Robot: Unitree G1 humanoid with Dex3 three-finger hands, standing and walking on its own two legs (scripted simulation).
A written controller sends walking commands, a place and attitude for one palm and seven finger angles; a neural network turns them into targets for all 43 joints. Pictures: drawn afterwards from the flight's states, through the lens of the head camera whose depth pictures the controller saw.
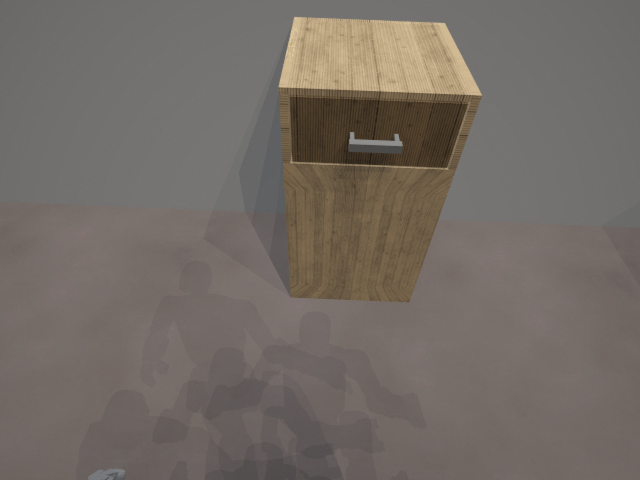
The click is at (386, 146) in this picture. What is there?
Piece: drawer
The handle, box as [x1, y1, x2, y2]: [349, 132, 402, 153]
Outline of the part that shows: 350,132 349,151 392,153 401,152 402,145 401,141 398,139 398,134 394,134 393,141 354,139 353,132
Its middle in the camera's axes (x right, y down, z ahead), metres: +0.13 -0.23 +0.92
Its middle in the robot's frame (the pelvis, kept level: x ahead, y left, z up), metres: +0.85 -0.08 -0.04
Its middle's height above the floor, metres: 0.73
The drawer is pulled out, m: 0.00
